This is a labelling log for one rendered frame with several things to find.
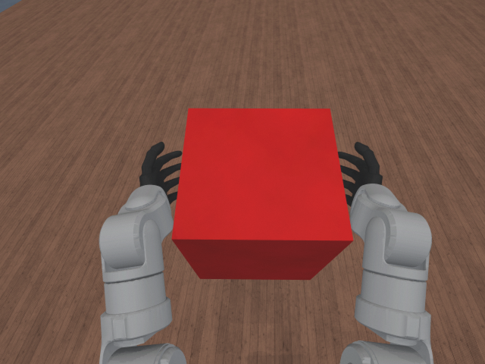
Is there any robot left hand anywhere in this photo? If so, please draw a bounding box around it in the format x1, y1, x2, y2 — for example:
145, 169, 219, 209
139, 142, 182, 204

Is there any robot left upper arm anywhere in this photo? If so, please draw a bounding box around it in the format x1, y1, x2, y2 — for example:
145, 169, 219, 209
106, 344, 186, 364

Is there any robot left forearm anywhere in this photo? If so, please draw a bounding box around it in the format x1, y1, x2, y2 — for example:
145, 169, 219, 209
99, 185, 174, 364

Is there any robot right upper arm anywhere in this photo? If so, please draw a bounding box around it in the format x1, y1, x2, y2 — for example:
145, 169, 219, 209
340, 340, 426, 364

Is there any robot right forearm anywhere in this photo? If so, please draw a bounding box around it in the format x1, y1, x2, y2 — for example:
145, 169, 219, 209
349, 184, 433, 364

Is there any carton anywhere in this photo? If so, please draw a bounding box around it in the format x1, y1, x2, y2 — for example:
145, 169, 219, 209
172, 108, 353, 280

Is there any robot right hand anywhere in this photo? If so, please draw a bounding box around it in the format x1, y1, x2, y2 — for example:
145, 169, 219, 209
338, 142, 383, 206

